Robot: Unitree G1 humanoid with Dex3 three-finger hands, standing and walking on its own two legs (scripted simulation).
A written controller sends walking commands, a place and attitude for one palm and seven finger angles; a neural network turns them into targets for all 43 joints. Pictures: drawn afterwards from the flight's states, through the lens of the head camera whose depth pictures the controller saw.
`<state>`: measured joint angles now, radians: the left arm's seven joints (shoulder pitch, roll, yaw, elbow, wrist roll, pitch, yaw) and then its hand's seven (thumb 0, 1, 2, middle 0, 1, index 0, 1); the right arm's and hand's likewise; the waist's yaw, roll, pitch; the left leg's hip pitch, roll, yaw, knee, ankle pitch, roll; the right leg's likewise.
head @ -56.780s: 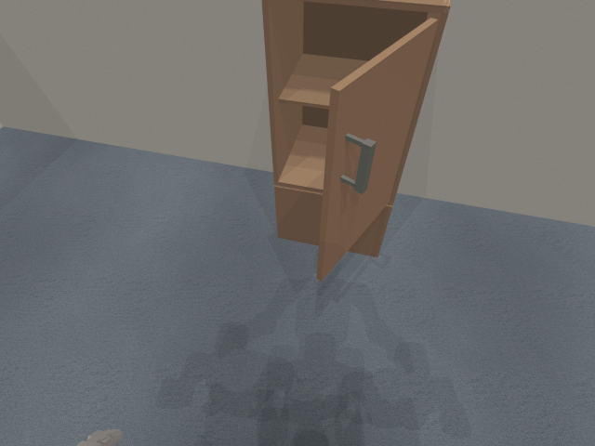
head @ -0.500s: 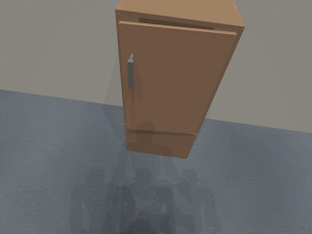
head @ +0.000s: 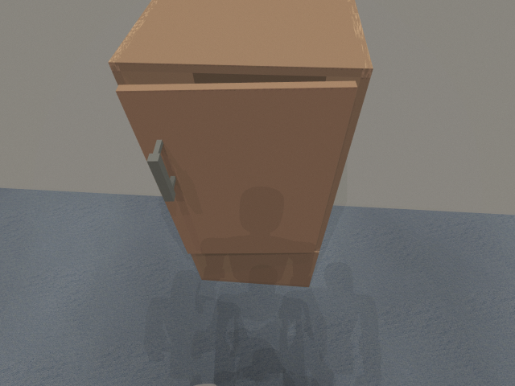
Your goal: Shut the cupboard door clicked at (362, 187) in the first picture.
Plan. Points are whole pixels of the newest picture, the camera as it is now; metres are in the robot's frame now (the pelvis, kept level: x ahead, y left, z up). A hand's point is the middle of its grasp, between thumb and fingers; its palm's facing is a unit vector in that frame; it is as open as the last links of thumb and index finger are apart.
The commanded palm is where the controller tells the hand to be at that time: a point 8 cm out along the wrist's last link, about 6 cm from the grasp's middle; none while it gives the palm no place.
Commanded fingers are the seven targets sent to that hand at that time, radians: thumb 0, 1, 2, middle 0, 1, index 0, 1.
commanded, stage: come to a stop and stand still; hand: left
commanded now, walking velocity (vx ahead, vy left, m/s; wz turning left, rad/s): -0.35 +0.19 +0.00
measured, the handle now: (164, 171) +0.50 +0.21 +0.00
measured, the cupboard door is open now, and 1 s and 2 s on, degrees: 4 4 4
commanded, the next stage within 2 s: look again from close up in 1.20 s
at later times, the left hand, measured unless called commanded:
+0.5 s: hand out of the picture +0.09 +0.18 -0.17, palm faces +0.04 -0.96 -0.29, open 7.4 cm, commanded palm none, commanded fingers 0.00 0.90 0.90 -0.20 -0.30 -0.20 -0.30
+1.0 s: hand out of the picture +0.02 +0.17 -0.17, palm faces +0.05 -0.98 -0.18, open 7.4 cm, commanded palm none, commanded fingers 0.00 0.90 0.90 -0.20 -0.30 -0.20 -0.30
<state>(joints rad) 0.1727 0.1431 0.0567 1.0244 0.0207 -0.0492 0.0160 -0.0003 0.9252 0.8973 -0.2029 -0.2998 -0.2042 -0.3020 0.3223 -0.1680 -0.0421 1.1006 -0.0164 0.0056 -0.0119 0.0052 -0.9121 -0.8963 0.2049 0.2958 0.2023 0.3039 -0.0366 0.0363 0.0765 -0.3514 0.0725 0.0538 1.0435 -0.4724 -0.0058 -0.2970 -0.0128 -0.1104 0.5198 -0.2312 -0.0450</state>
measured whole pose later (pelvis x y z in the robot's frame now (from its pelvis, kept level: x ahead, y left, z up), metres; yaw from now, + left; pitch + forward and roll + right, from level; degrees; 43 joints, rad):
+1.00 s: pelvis -0.01 -0.01 +0.01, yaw +0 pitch -2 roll +0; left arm 0.22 0.19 0.02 1.09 0.02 0.03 0.02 0.01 0.91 0.90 -0.20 -0.30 -0.20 -0.30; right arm 0.27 -0.15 0.00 1.10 -0.01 0.02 -0.02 0.00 -0.91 -0.90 0.20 0.30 0.20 0.30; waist 0.02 -0.05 0.04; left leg -0.15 0.01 0.03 0.42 -0.24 -0.01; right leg -0.20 -0.04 0.00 0.44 -0.21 0.03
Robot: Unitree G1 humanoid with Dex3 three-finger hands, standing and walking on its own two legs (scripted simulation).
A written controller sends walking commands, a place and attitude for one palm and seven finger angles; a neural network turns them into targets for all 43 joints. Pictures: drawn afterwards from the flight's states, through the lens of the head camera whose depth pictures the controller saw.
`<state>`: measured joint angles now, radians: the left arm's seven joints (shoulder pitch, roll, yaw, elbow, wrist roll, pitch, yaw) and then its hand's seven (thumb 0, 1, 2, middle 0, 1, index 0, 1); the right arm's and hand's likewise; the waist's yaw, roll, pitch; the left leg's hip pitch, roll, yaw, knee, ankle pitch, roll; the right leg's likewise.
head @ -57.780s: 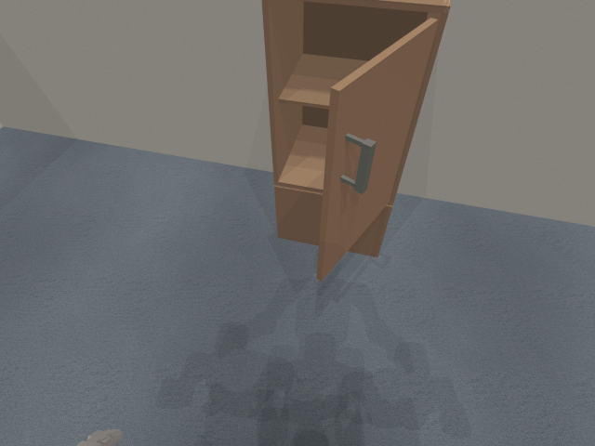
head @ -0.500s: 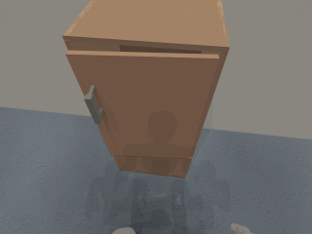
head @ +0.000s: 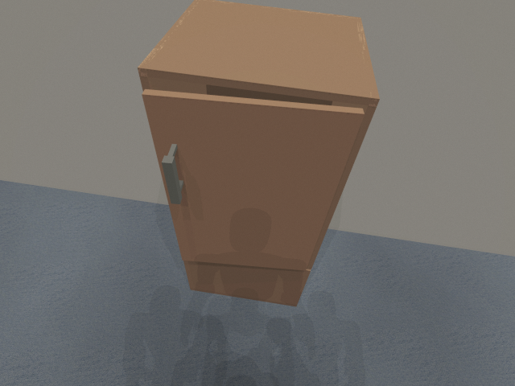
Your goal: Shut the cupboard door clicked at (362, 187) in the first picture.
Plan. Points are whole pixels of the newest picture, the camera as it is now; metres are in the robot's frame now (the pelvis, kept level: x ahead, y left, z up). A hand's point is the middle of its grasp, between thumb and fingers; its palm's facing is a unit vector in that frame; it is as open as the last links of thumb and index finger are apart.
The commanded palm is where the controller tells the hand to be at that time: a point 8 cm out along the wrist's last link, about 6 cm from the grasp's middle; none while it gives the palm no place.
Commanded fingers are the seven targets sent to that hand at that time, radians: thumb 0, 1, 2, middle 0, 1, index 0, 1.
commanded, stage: come to a stop and stand still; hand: left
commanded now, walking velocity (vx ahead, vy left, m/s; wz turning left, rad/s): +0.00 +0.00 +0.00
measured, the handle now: (174, 174) +0.51 +0.21 +0.00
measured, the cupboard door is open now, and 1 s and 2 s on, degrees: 4 4 4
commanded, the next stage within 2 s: look again from close up in 0.20 s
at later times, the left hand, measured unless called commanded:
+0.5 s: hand out of the picture -0.01 +0.18 -0.18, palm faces +0.00 -0.98 -0.20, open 7.4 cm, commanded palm none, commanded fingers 0.00 0.90 0.90 -0.20 -0.30 -0.20 -0.30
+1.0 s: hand out of the picture -0.01 +0.18 -0.18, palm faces +0.01 -0.98 -0.20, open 7.4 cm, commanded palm none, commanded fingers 0.00 0.90 0.90 -0.20 -0.30 -0.20 -0.30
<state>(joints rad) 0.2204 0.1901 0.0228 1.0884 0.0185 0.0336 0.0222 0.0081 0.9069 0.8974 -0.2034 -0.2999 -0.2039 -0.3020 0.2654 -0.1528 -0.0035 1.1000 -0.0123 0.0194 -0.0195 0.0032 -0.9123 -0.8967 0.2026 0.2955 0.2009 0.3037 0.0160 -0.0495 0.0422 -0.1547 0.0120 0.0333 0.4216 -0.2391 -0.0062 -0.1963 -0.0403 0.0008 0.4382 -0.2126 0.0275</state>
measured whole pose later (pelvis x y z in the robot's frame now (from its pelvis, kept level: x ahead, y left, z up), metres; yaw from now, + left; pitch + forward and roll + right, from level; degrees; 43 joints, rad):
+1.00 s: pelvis -0.02 +0.00 +0.00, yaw +1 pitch -2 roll +0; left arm 0.30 0.18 -0.01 1.06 0.02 0.00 0.03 0.01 0.91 0.90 -0.20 -0.30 -0.20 -0.30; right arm 0.30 -0.18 0.00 1.08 -0.02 0.00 -0.01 0.00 -0.91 -0.90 0.20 0.30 0.20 0.30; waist -0.01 -0.01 0.02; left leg -0.21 0.01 0.02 0.49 -0.24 -0.01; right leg -0.25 -0.04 -0.01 0.50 -0.22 0.02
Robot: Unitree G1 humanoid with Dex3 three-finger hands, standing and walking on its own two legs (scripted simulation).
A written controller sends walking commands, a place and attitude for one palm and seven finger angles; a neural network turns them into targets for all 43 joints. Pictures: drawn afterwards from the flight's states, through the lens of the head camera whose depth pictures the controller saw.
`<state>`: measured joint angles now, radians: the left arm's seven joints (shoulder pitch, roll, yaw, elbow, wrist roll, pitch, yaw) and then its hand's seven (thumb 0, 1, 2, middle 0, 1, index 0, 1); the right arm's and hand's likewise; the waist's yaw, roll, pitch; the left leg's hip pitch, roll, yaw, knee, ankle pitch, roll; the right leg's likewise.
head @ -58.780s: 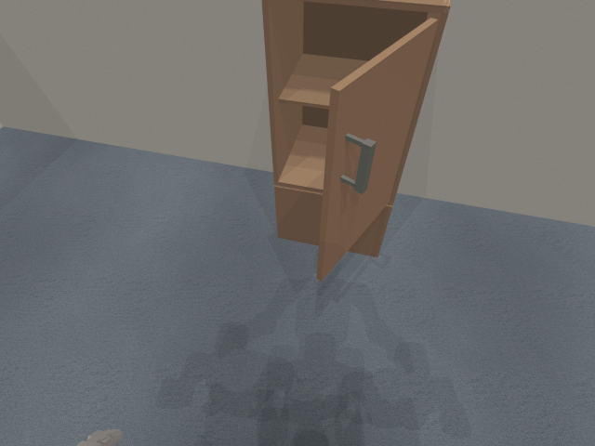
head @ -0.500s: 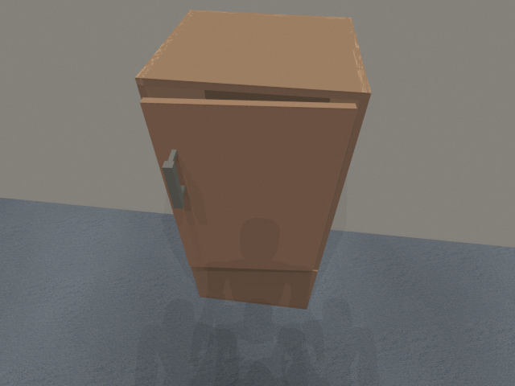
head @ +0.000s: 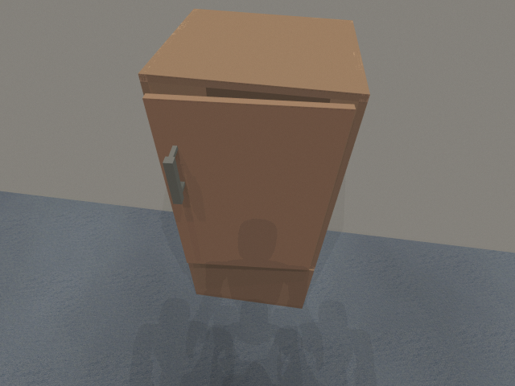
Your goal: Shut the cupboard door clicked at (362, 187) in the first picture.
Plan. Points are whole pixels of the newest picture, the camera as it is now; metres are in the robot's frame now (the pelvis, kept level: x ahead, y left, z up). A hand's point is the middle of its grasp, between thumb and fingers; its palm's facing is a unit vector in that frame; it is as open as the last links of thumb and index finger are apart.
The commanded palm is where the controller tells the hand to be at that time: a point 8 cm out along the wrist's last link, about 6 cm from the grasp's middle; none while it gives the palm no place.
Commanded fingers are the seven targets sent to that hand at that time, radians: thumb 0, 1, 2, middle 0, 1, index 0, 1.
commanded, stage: shuffle to correct the standing spot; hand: left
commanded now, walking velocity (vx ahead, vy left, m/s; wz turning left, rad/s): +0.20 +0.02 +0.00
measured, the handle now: (176, 175) +0.53 +0.21 +0.00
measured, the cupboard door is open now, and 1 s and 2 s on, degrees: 4 4 4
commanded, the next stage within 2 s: come to a stop and stand still in 0.20 s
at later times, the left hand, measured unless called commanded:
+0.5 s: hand out of the picture +0.05 +0.17 -0.19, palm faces +0.04 -0.99 -0.16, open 7.4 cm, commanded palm none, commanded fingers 0.00 0.90 0.90 -0.20 -0.30 -0.20 -0.30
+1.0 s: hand out of the picture +0.05 +0.19 -0.17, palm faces -0.01 -0.98 -0.21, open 7.3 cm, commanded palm none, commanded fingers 0.00 0.90 0.90 -0.20 -0.30 -0.20 -0.30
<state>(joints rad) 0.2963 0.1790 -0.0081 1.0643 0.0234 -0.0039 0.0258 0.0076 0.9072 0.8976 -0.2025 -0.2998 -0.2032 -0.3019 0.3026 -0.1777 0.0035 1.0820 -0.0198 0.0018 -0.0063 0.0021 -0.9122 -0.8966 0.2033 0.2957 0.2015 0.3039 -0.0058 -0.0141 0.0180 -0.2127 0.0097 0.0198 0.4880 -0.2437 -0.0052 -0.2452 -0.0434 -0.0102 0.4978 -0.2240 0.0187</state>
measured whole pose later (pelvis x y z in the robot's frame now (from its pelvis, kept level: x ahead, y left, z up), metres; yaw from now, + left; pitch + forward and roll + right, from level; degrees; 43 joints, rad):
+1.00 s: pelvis +0.00 +0.01 +0.00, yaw -2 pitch -2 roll +0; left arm 0.25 0.18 0.01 1.04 0.02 0.01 0.04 0.01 0.93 0.90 -0.20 -0.30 -0.20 -0.30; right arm 0.26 -0.15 -0.01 1.10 -0.01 0.01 -0.02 0.00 -0.93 -0.90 0.20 0.30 0.20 0.30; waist 0.00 -0.02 0.03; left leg -0.16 0.01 0.06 0.42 -0.22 0.00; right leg -0.21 -0.05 -0.03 0.43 -0.18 0.03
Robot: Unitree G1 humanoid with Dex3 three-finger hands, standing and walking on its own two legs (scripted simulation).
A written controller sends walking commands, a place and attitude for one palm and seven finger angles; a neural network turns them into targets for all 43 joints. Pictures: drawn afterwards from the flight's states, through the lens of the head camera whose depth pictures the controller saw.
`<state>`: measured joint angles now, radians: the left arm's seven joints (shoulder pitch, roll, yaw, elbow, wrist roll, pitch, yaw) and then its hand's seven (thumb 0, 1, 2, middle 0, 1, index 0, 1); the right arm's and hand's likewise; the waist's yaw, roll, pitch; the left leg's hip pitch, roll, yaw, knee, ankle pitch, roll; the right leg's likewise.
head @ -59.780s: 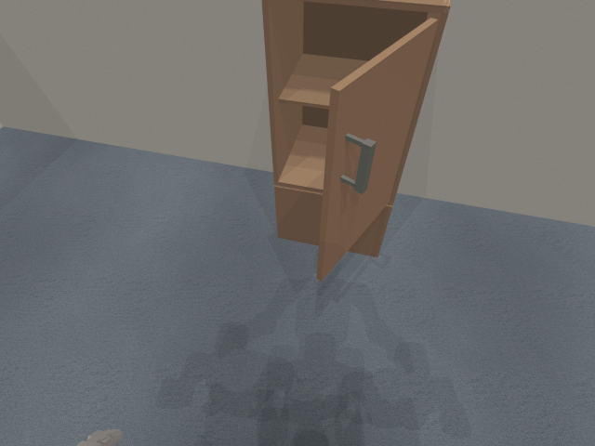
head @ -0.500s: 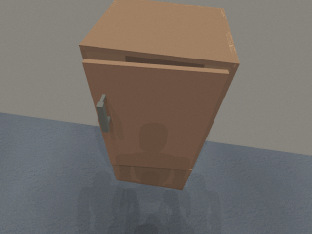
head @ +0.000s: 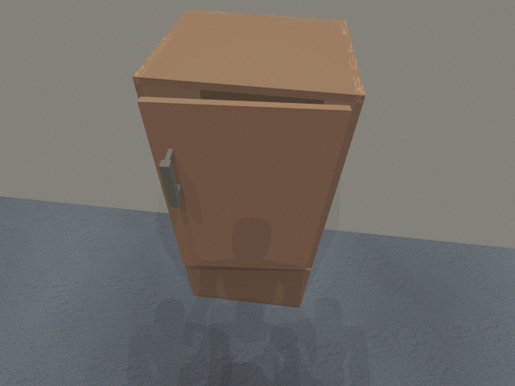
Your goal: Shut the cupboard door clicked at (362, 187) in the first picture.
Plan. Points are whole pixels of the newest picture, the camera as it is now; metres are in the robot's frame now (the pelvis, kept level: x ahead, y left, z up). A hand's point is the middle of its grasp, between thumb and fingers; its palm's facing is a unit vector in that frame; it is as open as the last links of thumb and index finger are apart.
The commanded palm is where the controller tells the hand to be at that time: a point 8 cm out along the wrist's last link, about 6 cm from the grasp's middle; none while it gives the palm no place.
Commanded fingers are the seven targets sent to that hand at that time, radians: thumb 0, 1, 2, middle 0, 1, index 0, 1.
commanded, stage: come to a stop and stand still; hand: left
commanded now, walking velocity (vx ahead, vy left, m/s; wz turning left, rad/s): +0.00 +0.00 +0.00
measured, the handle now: (172, 178) +0.52 +0.22 +0.00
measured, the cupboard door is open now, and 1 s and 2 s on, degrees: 4 4 4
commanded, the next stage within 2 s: look again from close up in 0.30 s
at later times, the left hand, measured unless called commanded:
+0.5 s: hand out of the picture -0.06 +0.14 -0.19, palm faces +0.02 -0.99 -0.13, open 7.4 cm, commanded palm none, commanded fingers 0.00 0.90 0.90 -0.20 -0.30 -0.20 -0.30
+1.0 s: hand out of the picture +0.00 +0.18 -0.17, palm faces +0.03 -0.98 -0.22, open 7.4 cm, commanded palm none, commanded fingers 0.00 0.90 0.90 -0.20 -0.30 -0.20 -0.30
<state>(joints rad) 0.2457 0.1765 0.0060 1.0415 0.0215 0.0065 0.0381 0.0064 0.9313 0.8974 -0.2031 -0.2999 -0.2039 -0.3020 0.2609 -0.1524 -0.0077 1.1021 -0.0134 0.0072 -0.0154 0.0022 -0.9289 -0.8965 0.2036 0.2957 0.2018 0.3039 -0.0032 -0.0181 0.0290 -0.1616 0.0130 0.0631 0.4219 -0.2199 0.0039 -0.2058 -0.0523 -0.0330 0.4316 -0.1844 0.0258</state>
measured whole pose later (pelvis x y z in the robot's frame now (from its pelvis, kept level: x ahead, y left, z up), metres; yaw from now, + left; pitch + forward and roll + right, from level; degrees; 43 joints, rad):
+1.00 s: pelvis -0.02 +0.00 +0.00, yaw +1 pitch -2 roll +0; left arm 0.31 0.17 -0.01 1.03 0.02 -0.01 0.03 0.01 0.91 0.90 -0.20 -0.30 -0.20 -0.30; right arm 0.28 -0.18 0.00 1.03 -0.02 -0.01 -0.01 0.00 -0.92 -0.90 0.20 0.30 0.20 0.30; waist -0.01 0.00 0.01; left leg -0.23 0.01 0.05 0.47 -0.21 0.01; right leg -0.26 -0.06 -0.04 0.48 -0.18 0.03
